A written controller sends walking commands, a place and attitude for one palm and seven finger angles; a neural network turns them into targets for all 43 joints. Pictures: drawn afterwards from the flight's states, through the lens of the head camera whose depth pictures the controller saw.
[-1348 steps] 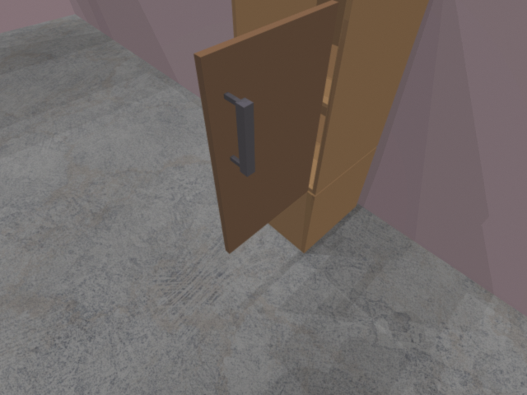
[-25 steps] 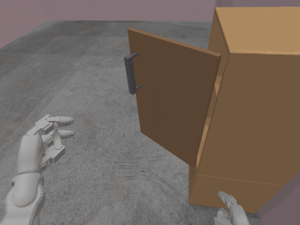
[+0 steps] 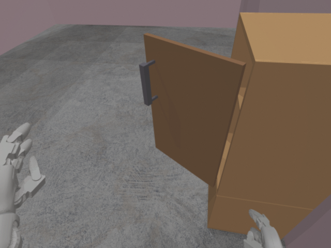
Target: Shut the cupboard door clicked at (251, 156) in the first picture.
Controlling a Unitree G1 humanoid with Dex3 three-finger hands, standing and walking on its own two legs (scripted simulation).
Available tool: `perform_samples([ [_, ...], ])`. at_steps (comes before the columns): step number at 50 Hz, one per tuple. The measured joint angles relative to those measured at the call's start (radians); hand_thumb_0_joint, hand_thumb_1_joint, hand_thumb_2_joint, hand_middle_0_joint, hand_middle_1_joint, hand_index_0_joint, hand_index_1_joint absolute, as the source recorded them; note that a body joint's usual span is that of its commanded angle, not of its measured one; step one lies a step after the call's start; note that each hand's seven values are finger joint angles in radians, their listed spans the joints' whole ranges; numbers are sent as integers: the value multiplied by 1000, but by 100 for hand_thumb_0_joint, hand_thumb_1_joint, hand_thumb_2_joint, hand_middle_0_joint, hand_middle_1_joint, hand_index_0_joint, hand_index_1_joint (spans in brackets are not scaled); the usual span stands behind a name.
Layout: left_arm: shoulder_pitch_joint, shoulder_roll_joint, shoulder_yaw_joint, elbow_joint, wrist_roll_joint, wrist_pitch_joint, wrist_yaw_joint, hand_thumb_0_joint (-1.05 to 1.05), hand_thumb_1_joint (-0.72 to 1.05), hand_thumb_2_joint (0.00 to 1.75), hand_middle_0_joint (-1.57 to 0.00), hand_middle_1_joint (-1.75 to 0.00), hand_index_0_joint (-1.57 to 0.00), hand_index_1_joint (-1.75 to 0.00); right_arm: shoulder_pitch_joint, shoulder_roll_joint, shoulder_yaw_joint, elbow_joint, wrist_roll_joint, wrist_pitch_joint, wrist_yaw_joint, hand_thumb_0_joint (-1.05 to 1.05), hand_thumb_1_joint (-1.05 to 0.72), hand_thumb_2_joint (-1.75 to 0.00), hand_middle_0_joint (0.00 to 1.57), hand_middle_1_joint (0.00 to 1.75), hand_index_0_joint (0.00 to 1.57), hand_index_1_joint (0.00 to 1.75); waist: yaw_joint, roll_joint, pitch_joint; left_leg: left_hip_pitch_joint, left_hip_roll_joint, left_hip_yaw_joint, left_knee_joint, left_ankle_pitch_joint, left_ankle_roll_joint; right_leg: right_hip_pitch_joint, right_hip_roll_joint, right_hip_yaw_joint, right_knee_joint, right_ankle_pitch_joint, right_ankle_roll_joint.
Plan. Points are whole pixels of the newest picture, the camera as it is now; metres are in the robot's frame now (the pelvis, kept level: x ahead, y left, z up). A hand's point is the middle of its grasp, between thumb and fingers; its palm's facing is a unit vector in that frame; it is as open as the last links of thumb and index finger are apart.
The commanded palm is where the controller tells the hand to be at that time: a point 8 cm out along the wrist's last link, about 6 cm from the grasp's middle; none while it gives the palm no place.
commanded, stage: draw the hand back to the body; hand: left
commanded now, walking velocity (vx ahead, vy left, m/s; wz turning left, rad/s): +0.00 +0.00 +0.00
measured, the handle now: (150, 83) +0.65 +0.14 +0.08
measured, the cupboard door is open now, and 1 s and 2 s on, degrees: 58 58 58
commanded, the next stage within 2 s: step back with the hand held close in 0.06 s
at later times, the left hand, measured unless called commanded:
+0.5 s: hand (35, 178) +0.19 +0.28 +0.15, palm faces +0.36 -0.79 -0.50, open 7.4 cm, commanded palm +0.13 +0.32 +0.17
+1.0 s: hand out of the picture +0.11 +0.29 +0.15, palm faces +0.48 -0.78 -0.42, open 7.4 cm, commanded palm +0.05 +0.32 +0.17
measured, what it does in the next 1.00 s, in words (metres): shifts its weight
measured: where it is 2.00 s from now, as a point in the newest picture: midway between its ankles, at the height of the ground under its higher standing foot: outside the picture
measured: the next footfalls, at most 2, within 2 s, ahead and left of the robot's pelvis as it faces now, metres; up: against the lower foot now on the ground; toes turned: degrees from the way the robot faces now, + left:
right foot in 1.76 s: -0.21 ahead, -0.10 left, +0.00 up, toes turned +1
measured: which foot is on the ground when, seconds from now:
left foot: down 0.00-1.00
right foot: down 0.00-1.00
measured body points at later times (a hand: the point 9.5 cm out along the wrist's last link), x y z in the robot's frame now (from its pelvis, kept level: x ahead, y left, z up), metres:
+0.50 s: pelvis -0.02 +0.02 +0.00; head -0.01 +0.00 +0.45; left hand +0.17 +0.32 +0.18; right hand +0.15 -0.24 -0.09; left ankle -0.01 +0.11 -0.74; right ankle -0.02 -0.11 -0.74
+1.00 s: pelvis -0.09 +0.02 -0.02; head -0.09 +0.04 +0.43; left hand +0.08 +0.33 +0.18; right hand +0.07 -0.22 -0.10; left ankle -0.01 +0.11 -0.74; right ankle -0.02 -0.11 -0.74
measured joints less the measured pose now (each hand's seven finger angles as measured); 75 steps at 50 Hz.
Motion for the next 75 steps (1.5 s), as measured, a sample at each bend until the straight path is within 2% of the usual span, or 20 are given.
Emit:
perform_samples([
  [11,9,17,22,-3,-6,-7,-10,1,89,90,-21,-30,-21,-31,11,7,4,-10,3,15,6,2,-90,-90,21,30,20,30,-9,8,1,-9,12,4,4,0,-4,-3,12,4,-15,11,-4],
  [18,56,37,44,-21,2,-61,3,1,89,90,-21,-30,-21,-30,2,-23,-23,-29,8,74,7,2,-90,-90,21,30,21,30,-42,20,-23,-123,13,3,68,-17,7,-98,11,3,10,18,6],
  [24,92,81,55,-58,-4,-58,7,1,88,90,-21,-30,-21,-30,-6,-31,-43,-63,15,121,-10,2,-90,-90,20,30,20,30,-59,0,-11,-156,-8,26,72,-5,24,-156,-12,26,54,15,25],
  [29,105,114,77,-86,-6,-59,15,1,88,90,-21,-30,-21,-30,-11,-20,-40,-93,19,137,-14,2,-90,-90,20,30,20,30,-69,-23,-8,-187,-14,39,88,8,34,-194,-19,39,79,27,34],
  [37,103,107,92,-107,14,-98,30,1,88,90,-21,-30,-21,-30,14,-2,-21,-110,20,109,-14,2,-90,-90,21,30,20,30,-72,-48,-12,-258,-15,29,144,22,47,-251,-20,28,116,49,39],
  [48,63,64,106,-124,42,-151,46,1,88,90,-21,-30,-21,-30,53,6,-13,-67,4,41,-3,2,-90,-90,21,30,21,30,-53,-53,-2,-344,1,5,262,-29,44,-311,-8,3,190,50,25],
  [51,57,60,97,-135,37,-161,55,1,88,90,-21,-30,-21,-30,55,5,-14,-48,-2,33,4,2,-90,-90,21,30,21,30,-58,-60,-6,-359,-1,2,263,-41,35,-322,-7,3,178,66,22],
  [55,67,80,96,-151,36,-179,63,1,88,90,-21,-30,-21,-30,53,4,-15,-38,-5,29,5,2,-90,-90,21,30,21,30,-76,-68,-5,-367,-1,1,238,9,38,-330,-5,3,158,83,23],
  [60,79,131,134,-147,46,-200,50,1,88,90,-21,-30,-21,-30,66,11,-22,-45,-3,8,-2,2,-90,-90,21,30,21,30,-110,-56,-4,-388,5,-27,229,78,46,-310,47,47,236,24,24],
  [62,87,140,155,-142,48,-208,42,1,88,90,-21,-30,-21,-30,68,15,-23,-43,-5,3,-1,2,-90,-90,21,30,21,30,-106,-49,-17,-411,13,-31,237,69,46,-282,68,64,251,-26,22],
  [65,92,136,178,-148,33,-218,39,1,88,90,-21,-30,-21,-30,39,20,-23,-33,-7,-9,4,2,-90,-90,21,30,21,30,-83,-57,-5,-435,24,-18,232,94,32,-274,77,86,210,-60,21],
  [69,91,107,126,-167,20,-210,38,1,88,90,-21,-30,-21,-30,2,20,-26,-13,-6,-7,9,2,-90,-90,21,30,21,30,-69,-58,14,-427,28,-15,201,110,19,-280,80,90,198,-12,16],
  [73,108,105,76,-188,26,-205,42,1,88,90,-21,-30,-21,-30,2,19,-30,-12,-8,9,7,2,-90,-90,21,30,21,30,-78,-70,-10,-430,7,-20,218,-3,-4,-269,61,88,173,5,22],
  [75,110,119,77,-196,27,-207,46,1,88,90,-22,-30,-21,-31,6,15,-32,-16,-10,18,3,2,-90,-90,21,30,21,30,-85,-70,-19,-429,1,-24,208,18,-2,-265,56,84,166,13,30],
])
